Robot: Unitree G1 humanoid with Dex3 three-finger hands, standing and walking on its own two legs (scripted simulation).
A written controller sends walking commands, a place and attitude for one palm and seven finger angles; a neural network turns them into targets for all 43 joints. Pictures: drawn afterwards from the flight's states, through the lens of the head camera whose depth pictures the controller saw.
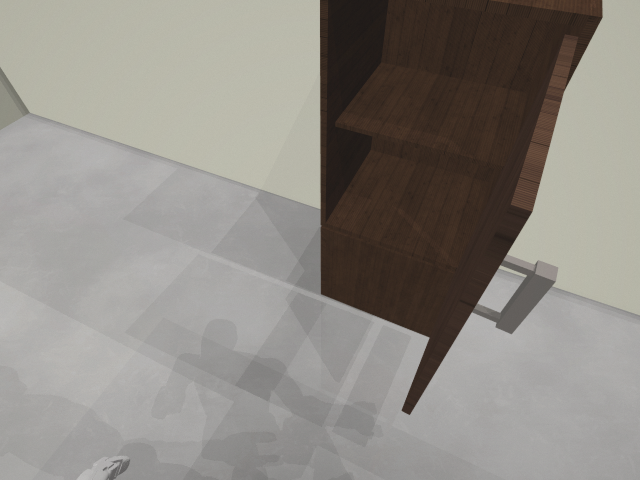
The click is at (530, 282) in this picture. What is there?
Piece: cupboard door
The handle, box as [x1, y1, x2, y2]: [472, 255, 557, 333]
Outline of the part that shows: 557,267 538,260 534,265 512,256 506,255 501,265 524,273 527,275 499,313 477,303 472,312 495,321 496,327 511,333 555,281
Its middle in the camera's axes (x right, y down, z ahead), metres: +0.23 +0.07 +0.47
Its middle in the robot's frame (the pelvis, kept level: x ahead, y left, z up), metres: +0.33 -0.21 +0.07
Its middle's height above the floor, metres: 0.84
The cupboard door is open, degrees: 86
